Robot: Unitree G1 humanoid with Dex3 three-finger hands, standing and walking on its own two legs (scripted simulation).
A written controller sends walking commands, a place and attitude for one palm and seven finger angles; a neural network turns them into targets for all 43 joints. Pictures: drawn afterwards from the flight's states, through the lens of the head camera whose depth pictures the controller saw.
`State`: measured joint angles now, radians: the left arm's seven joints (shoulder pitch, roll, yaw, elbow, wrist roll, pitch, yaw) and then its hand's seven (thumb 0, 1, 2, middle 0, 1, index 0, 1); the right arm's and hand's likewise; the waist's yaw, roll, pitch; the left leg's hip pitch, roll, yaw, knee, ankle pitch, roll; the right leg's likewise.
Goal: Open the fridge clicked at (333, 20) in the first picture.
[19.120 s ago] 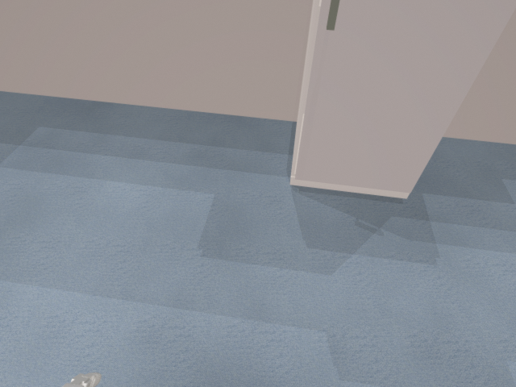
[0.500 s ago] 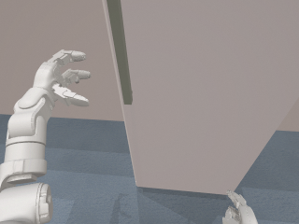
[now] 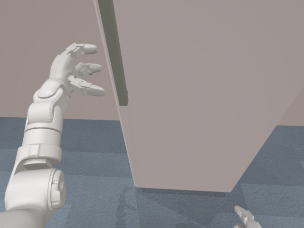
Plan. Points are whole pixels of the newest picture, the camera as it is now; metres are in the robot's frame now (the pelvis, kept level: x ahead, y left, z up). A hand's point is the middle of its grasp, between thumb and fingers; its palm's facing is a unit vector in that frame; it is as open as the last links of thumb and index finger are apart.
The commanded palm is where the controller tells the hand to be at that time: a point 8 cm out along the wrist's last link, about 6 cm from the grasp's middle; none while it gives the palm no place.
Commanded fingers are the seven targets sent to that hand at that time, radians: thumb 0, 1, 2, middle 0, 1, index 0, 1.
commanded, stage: move the hooked fingers beside the handle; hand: left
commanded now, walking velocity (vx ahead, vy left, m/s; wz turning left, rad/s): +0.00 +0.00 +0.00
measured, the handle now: (117, 52) +0.49 +0.11 +0.25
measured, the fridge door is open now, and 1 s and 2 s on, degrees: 0 0 0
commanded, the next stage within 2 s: feel for the door with the fingertips in 0.80 s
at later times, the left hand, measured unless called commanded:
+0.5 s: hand (85, 72) +0.42 +0.18 +0.23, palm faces -0.01 -1.00 -0.02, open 14.0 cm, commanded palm +0.39 +0.23 +0.23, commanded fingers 0.00 -0.50 0.30 -0.30 -1.20 -0.30 -1.20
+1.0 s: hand (88, 73) +0.42 +0.17 +0.23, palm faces -0.02 -1.00 -0.02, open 14.0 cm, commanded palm +0.39 +0.22 +0.23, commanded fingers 0.00 -0.50 0.30 -0.30 -1.20 -0.30 -1.20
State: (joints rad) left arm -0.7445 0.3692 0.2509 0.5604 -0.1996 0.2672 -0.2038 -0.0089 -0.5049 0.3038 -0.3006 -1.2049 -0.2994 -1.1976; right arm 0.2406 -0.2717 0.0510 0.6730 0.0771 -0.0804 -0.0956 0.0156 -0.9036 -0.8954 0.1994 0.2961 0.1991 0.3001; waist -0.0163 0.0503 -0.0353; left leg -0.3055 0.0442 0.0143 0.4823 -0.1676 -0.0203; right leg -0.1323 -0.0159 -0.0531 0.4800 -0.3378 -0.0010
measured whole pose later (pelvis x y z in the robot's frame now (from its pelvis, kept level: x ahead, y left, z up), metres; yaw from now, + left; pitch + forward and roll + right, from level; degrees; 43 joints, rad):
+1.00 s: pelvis +0.00 +0.00 +0.00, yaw +0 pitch +0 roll +0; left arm -0.75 0.37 0.24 0.59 -0.20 0.25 -0.20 -0.01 -0.50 0.30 -0.30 -1.20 -0.30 -1.20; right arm 0.25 -0.27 0.05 0.66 0.08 -0.06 -0.10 0.01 -0.90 -0.90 0.20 0.30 0.20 0.30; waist -0.01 0.05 -0.04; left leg -0.31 0.05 0.01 0.50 -0.17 -0.02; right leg -0.13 -0.01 -0.05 0.48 -0.34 0.00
